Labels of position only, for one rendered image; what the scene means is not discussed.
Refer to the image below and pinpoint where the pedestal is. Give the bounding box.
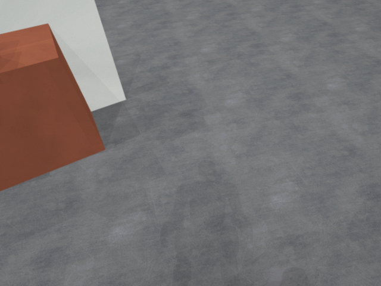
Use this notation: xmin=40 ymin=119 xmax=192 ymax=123
xmin=0 ymin=23 xmax=105 ymax=191

